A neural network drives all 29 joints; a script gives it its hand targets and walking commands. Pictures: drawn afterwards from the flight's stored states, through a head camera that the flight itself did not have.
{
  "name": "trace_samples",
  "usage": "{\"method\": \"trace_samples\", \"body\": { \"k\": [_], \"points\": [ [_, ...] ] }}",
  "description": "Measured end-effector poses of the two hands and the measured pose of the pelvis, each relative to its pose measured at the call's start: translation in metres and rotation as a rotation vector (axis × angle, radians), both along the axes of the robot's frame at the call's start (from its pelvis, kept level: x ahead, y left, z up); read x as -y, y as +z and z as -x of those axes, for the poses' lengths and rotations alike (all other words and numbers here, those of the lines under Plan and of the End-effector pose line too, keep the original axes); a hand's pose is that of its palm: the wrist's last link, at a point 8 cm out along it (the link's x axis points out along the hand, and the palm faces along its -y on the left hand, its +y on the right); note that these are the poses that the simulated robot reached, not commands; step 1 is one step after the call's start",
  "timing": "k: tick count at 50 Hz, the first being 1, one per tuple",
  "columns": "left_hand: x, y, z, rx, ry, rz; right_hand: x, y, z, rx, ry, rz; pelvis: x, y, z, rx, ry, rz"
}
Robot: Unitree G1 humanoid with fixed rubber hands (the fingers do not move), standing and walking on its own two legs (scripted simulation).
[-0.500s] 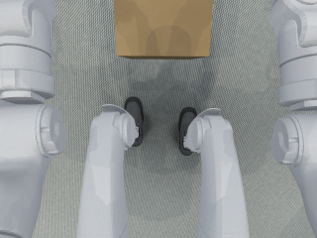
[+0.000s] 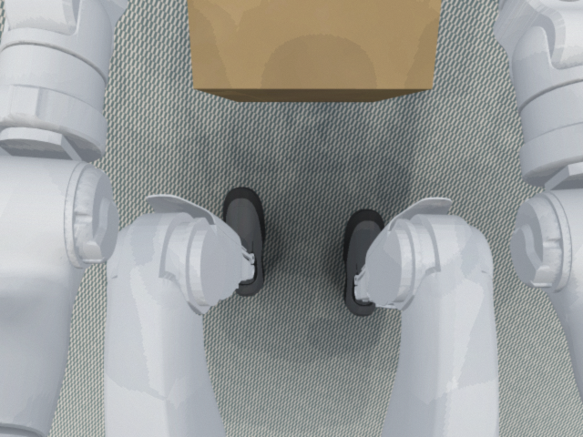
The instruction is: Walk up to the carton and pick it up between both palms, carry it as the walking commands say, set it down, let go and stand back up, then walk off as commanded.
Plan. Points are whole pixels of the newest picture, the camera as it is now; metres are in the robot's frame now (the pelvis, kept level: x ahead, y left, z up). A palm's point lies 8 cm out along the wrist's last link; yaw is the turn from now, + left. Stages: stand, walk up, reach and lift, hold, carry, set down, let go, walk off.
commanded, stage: reach and lift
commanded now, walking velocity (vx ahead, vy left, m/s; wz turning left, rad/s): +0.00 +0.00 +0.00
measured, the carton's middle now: out of the picture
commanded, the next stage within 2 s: none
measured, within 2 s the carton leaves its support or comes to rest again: leaves its support in 1.96 s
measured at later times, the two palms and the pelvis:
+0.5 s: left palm out of the picture +0.58 +0.21 -0.22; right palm out of the picture +0.58 -0.18 -0.23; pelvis +0.03 +0.00 -0.06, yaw +1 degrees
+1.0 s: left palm out of the picture +0.58 +0.18 -0.22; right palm out of the picture +0.57 -0.16 -0.23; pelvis +0.01 -0.01 -0.05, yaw -1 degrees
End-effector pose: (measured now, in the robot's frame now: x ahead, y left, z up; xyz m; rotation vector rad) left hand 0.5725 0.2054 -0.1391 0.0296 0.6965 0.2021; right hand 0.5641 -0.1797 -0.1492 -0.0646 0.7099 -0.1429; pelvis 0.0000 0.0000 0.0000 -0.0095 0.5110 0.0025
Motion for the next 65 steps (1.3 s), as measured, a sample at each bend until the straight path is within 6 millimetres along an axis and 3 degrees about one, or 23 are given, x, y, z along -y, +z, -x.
{"method": "trace_samples", "body": {
  "k": [14, 18, 21, 24, 28, 35, 40, 50, 55, 65],
  "points": [
    [-0.003, -0.078, 0.002, -0.068, -0.007, -0.006, -0.002, -0.07, -0.002, -0.049, 0.005, 0.008, -0.003, -0.043, -0.018, -0.024, 0.008, -0.006],
    [-0.011, -0.073, -0.014, 0.001, 0.009, -0.027, -0.006, -0.084, -0.006, -0.029, 0.013, -0.016, -0.001, -0.053, -0.021, -0.032, 0.005, -0.017],
    [-0.011, -0.078, -0.013, -0.009, 0.015, -0.023, -0.004, -0.09, -0.009, -0.032, 0.017, -0.016, 0.0, -0.058, -0.023, -0.029, 0.005, -0.026],
    [-0.006, -0.084, -0.01, -0.043, -0.001, -0.022, -0.001, -0.085, -0.014, 0.003, 0.033, -0.011, 0.002, -0.06, -0.025, -0.027, 0.008, -0.025],
    [0.0, -0.073, -0.015, -0.006, 0.001, -0.025, 0.001, -0.076, -0.014, 0.037, 0.028, -0.031, 0.005, -0.057, -0.025, -0.016, -0.002, -0.033],
    [0.019, -0.073, -0.011, -0.021, -0.005, 0.014, -0.003, -0.081, -0.002, -0.028, 0.066, -0.017, 0.013, -0.05, -0.022, -0.024, -0.019, -0.039],
    [0.021, -0.074, -0.01, -0.007, 0.015, 0.029, -0.007, -0.073, -0.007, 0.008, 0.065, -0.016, 0.015, -0.051, -0.018, -0.025, -0.031, -0.033],
    [0.021, -0.078, -0.006, -0.013, 0.001, 0.027, -0.023, -0.078, -0.008, -0.013, 0.065, -0.024, 0.012, -0.054, -0.012, -0.032, -0.025, -0.022],
    [0.033, -0.075, -0.008, -0.005, -0.033, 0.044, -0.031, -0.074, -0.007, -0.007, 0.062, -0.025, 0.007, -0.05, -0.012, -0.029, -0.018, -0.012],
    [0.034, -0.076, -0.007, -0.002, -0.037, 0.031, -0.032, -0.073, -0.006, -0.011, 0.055, -0.007, 0.0, -0.045, -0.014, -0.034, -0.005, -0.006]
  ]
}}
